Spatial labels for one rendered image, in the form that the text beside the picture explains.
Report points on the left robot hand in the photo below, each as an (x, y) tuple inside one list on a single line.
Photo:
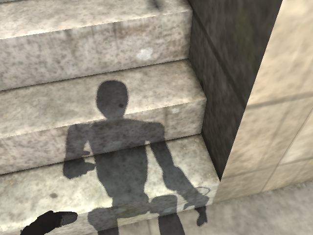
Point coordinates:
[(48, 221)]

